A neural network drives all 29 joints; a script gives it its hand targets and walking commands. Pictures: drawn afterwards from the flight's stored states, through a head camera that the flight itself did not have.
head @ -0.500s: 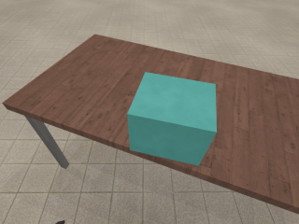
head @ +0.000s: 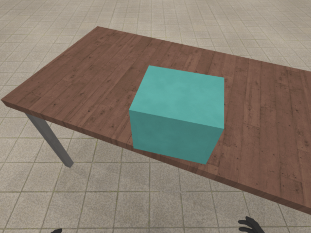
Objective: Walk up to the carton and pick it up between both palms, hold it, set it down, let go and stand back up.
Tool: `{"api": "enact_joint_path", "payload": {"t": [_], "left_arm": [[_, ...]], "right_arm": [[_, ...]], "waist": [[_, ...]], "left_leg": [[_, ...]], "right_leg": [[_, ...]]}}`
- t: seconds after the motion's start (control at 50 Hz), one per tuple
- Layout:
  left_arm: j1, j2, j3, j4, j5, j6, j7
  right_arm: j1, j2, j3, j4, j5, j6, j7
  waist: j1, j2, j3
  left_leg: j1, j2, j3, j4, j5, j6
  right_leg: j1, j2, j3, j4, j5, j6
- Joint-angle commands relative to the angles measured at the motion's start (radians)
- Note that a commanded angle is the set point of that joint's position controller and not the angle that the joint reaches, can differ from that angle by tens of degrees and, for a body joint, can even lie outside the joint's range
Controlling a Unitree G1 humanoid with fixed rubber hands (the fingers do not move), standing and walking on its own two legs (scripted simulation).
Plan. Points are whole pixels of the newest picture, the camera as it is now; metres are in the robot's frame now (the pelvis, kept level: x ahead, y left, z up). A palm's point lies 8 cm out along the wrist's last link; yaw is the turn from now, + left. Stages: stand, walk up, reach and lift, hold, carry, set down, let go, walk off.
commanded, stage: reach and lift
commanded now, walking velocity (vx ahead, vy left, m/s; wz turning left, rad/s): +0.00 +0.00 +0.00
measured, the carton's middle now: (177, 114) +0.49 -0.03 +0.01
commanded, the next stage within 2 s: none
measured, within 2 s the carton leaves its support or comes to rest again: neither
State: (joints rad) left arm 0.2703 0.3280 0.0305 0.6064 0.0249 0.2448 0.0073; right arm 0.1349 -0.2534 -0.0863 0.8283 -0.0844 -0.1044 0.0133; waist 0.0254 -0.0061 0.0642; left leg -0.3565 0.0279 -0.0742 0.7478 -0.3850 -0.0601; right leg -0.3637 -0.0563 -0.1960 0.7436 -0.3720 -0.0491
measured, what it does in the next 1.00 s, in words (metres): stands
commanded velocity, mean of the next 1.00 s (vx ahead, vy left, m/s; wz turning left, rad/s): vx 0.00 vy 0.00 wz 0.00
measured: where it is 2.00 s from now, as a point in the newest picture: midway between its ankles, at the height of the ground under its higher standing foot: outside the picture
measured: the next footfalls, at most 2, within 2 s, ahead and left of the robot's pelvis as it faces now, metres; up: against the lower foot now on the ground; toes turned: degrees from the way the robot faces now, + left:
none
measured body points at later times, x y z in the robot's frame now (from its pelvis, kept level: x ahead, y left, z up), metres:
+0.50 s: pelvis +0.00 +0.01 +0.02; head +0.00 +0.03 +0.47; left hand +0.18 +0.26 -0.07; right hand +0.17 -0.24 -0.04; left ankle +0.01 +0.15 -0.71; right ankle +0.02 -0.09 -0.71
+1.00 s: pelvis +0.04 +0.03 +0.03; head +0.04 +0.04 +0.48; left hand +0.24 +0.25 -0.03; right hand +0.21 -0.24 -0.02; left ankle +0.01 +0.15 -0.71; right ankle +0.02 -0.09 -0.71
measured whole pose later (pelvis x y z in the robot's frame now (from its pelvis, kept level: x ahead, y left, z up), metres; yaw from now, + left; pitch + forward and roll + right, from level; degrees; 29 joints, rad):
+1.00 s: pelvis +0.04 +0.03 +0.03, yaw -6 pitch -2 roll -1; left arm 0.23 0.23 -0.01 0.45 -0.11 -0.09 0.05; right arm 0.14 -0.27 -0.04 0.75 0.17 -0.37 0.09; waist 0.04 -0.01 0.03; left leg -0.10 0.04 0.03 0.42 -0.29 -0.01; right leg -0.13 0.00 -0.06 0.37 -0.21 0.00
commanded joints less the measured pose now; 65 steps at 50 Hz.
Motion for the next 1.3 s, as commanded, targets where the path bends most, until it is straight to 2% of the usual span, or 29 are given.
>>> {"api": "enact_joint_path", "payload": {"t": [0.0,0.04,0.06,0.08,0.12,0.18,0.2,0.26,0.34,0.48,0.64,0.74,0.96,1.1,1.28], "left_arm": [[-0.153,0.119,0.104,-0.308,0.002,0.093,0.012],[-0.064,0.111,0.136,-0.353,0.002,0.065,0.013],[-0.027,0.104,0.149,-0.346,0.006,0.058,0.011],[-0.005,0.097,0.158,-0.325,0.009,0.058,0.007],[0.005,0.086,0.161,-0.261,0.012,0.07,-0.005],[-0.088,0.088,0.146,-0.196,-0.001,0.082,-0.011],[-0.124,0.088,0.139,-0.199,-0.004,0.083,-0.006],[-0.2,0.08,0.129,-0.235,-0.005,0.069,0.011],[-0.231,0.055,0.11,-0.282,-0.008,0.026,0.031],[-0.205,0.04,0.055,-0.326,-0.058,-0.065,0.041],[-0.099,0.014,0.032,-0.322,-0.085,-0.181,0.037],[-0.074,0.001,0.019,-0.316,-0.096,-0.267,0.035],[-0.154,0.009,-0.003,-0.307,-0.14,-0.403,0.043],[-0.236,0.018,-0.006,-0.244,-0.167,-0.456,0.032],[-0.417,0.046,-0.024,-0.126,-0.229,-0.549,0.015]], "right_arm": [[-0.057,-0.145,-0.06,0.036,-0.013,-0.136,0.029],[-0.015,-0.163,-0.028,0.029,0.024,-0.185,0.017],[-0.015,-0.165,-0.008,0.022,0.044,-0.199,0.01],[-0.026,-0.159,0.014,0.01,0.06,-0.203,0.004],[-0.064,-0.135,0.046,-0.03,0.074,-0.186,-0.003],[-0.139,-0.088,0.046,-0.142,0.065,-0.129,0.002],[-0.154,-0.078,0.04,-0.179,0.062,-0.111,0.008],[-0.157,-0.069,0.019,-0.253,0.059,-0.077,0.033],[-0.12,-0.077,-0.006,-0.269,0.065,-0.069,0.057],[-0.091,-0.094,-0.046,-0.232,0.073,-0.119,0.054],[-0.063,-0.123,-0.047,-0.172,0.124,-0.207,0.049],[-0.066,-0.143,-0.029,-0.17,0.175,-0.268,0.058],[-0.109,-0.166,0.003,-0.202,0.278,-0.318,0.07],[-0.169,-0.175,0.018,-0.198,0.32,-0.322,0.058],[-0.313,-0.167,0.036,-0.19,0.349,-0.332,0.039]], "waist": [[-0.064,-0.017,-0.202],[-0.043,-0.045,-0.253],[-0.028,-0.05,-0.235],[-0.012,-0.053,-0.201],[0.011,-0.055,-0.115],[0.037,-0.051,0.006],[0.044,-0.038,0.015],[0.059,0.009,-0.019],[0.043,0.051,-0.055],[0.007,0.022,-0.077],[0.01,0.004,-0.13],[0.018,0.006,-0.145],[0.015,0.028,-0.169],[0.005,0.027,-0.181],[-0.005,0.009,-0.205]], "left_leg": [[-0.042,0.005,0.108,-0.114,0.256,0.025],[0.081,-0.015,0.115,-0.153,0.409,0.022],[0.108,-0.031,0.12,-0.179,0.432,0.022],[0.111,-0.044,0.123,-0.207,0.416,0.027],[0.089,-0.062,0.138,-0.264,0.34,0.041],[0.029,-0.065,0.161,-0.314,0.136,0.065],[0.008,-0.06,0.165,-0.323,0.1,0.07],[-0.04,-0.036,0.164,-0.359,0.018,0.078],[-0.06,-0.014,0.155,-0.391,-0.005,0.076],[0.069,-0.031,0.15,-0.379,0.134,0.05],[0.218,-0.045,0.122,-0.369,0.42,0.014],[0.256,-0.045,0.104,-0.362,0.507,0.001],[0.234,-0.037,0.094,-0.353,0.504,0.002],[0.224,-0.035,0.09,-0.349,0.484,0.002],[0.182,-0.03,0.087,-0.344,0.387,0.018]], "right_leg": [[0.238,0.026,0.131,-0.114,0.265,0.015],[0.336,0.036,0.15,-0.166,0.504,0.03],[0.371,0.038,0.162,-0.199,0.56,0.035],[0.397,0.037,0.173,-0.233,0.564,0.04],[0.411,0.039,0.184,-0.297,0.449,0.045],[0.321,0.028,0.204,-0.383,0.031,0.035],[0.312,0.029,0.206,-0.387,-0.041,0.031],[0.345,0.036,0.203,-0.364,-0.084,0.026],[0.378,0.049,0.194,-0.334,-0.017,0.026],[0.296,0.057,0.179,-0.368,0.075,0.026],[0.311,0.089,0.156,-0.4,0.307,0.028],[0.311,0.098,0.156,-0.411,0.364,0.02],[0.318,0.089,0.183,-0.392,0.387,0.01],[0.321,0.085,0.194,-0.38,0.397,0.014],[0.293,0.077,0.203,-0.357,0.337,0.024]]}}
